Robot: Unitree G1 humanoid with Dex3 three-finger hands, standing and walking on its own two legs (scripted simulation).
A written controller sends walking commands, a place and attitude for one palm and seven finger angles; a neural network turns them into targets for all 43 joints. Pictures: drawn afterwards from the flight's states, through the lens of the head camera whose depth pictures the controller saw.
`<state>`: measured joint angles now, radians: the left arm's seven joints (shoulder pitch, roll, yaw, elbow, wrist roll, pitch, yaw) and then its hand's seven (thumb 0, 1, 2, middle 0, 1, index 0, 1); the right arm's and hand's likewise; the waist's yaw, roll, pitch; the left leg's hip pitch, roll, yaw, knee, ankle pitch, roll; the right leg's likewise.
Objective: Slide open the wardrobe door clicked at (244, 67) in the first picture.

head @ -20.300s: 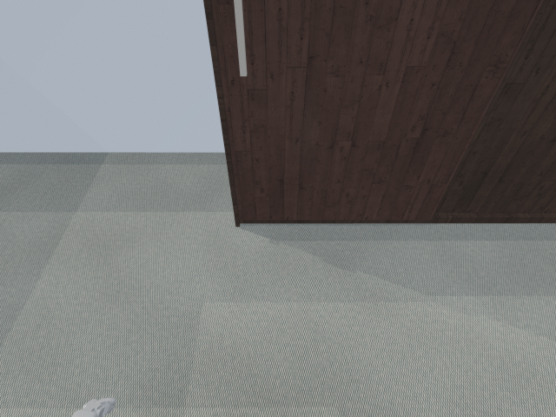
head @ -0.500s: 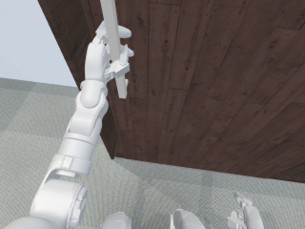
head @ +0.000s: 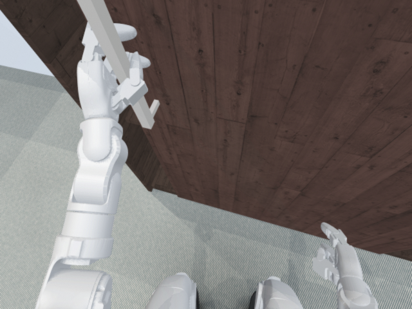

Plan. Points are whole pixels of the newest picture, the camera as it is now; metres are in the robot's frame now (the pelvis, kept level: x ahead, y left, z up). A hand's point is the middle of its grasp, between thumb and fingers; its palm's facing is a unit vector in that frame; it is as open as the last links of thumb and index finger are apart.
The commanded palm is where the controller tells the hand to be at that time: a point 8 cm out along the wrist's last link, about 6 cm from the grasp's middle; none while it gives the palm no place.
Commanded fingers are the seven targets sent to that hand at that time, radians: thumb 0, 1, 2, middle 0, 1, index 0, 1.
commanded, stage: step sideways, sliding the door along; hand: left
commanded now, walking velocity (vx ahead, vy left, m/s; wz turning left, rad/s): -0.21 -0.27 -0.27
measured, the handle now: (128, 58) +0.45 +0.18 +0.18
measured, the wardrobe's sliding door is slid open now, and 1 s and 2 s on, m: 0.15 0.50 0.50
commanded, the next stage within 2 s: stop walking and hold the door there in 1.28 s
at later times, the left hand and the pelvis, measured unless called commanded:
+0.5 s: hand (283, 112) +0.37 -0.06 +0.17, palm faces +0.18 -0.98 -0.06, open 6.1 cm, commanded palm +0.33 -0.07 +0.16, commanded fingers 0.00 0.90 0.90 -0.45 -1.40 -0.45 -1.40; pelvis +0.02 -0.18 +0.01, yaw -3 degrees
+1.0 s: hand (397, 128) +0.35 -0.19 +0.18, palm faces +0.20 -0.98 -0.09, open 5.9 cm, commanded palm +0.31 -0.21 +0.17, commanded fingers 0.00 0.90 0.90 -0.45 -1.40 -0.45 -1.40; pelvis -0.04 -0.33 +0.00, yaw -10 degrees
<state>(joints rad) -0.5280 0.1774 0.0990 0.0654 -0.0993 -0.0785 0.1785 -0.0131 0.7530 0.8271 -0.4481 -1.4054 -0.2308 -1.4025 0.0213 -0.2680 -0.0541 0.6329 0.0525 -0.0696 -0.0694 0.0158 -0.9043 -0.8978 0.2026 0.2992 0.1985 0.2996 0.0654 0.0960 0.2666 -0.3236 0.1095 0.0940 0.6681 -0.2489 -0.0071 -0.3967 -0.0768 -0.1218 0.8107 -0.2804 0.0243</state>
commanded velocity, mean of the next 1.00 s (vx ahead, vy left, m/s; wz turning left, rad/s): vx -0.21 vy -0.28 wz -0.16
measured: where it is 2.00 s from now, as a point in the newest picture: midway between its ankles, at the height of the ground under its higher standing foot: outside the picture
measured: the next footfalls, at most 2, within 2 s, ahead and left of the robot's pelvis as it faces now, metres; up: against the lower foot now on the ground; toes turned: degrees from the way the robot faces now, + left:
right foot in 0.34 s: +0.10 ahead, -0.30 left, +0.00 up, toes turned -7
left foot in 0.60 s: +0.04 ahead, -0.08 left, +0.00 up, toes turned +5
